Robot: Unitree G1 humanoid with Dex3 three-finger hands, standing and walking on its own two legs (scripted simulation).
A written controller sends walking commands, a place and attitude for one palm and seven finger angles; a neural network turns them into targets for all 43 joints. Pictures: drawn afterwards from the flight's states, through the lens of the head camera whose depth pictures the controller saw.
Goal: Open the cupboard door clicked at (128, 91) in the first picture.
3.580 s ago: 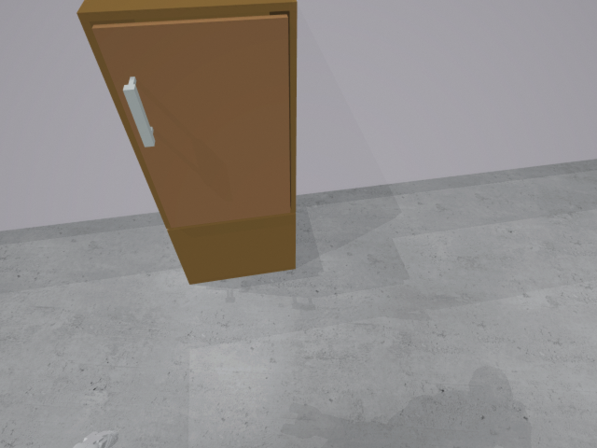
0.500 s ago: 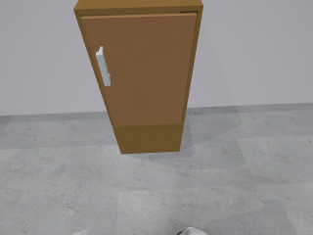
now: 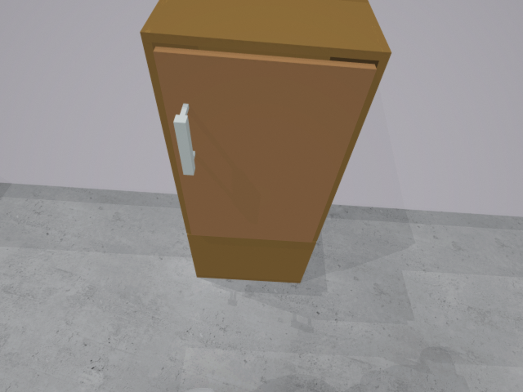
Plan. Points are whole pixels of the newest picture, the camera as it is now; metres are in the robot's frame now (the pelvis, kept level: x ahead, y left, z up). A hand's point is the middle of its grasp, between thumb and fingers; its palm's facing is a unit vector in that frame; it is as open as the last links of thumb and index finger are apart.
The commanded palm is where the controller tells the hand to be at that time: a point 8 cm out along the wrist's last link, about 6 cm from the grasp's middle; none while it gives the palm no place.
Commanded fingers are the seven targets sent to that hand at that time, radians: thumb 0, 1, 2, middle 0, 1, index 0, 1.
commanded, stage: come to a stop and stand still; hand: left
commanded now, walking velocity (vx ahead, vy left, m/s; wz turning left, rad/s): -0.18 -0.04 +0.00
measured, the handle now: (187, 140) +0.55 +0.21 +0.03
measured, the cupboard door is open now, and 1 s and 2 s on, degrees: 0 0 0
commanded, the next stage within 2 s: look again from close up in 0.78 s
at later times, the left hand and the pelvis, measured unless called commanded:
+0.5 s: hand out of the picture +0.00 +0.14 -0.18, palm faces +0.06 -0.98 -0.19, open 7.3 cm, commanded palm none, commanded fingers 0.00 0.90 0.90 -0.20 -0.30 -0.20 -0.30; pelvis -0.04 -0.04 +0.00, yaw +1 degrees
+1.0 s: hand out of the picture -0.08 +0.13 -0.17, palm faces +0.03 -0.98 -0.18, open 7.4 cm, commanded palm none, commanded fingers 0.00 0.90 0.90 -0.20 -0.30 -0.20 -0.30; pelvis -0.05 -0.03 +0.00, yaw +1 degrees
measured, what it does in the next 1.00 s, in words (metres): steps on the spot: right foot, then left foot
